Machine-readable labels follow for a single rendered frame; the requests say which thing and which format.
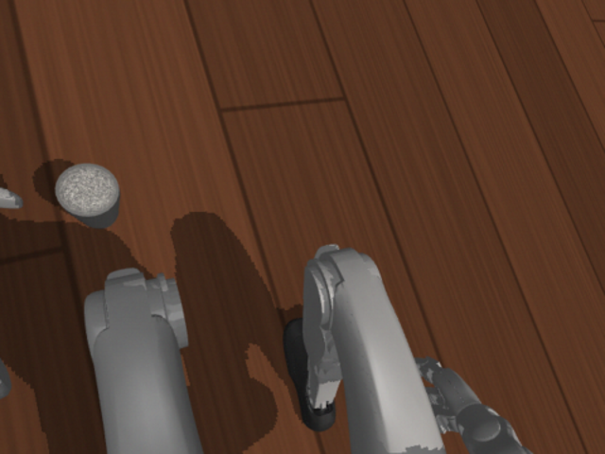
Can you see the right robot hand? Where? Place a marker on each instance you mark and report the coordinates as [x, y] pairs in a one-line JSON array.
[[450, 395]]

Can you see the right robot arm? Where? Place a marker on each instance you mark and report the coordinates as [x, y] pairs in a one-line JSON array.
[[483, 431]]

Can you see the right robot foot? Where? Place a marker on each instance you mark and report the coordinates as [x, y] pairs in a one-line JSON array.
[[296, 360]]

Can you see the left robot hand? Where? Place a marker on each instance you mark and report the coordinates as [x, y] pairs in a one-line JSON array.
[[8, 199]]

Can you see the cup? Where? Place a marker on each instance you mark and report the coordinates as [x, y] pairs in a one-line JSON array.
[[89, 193]]

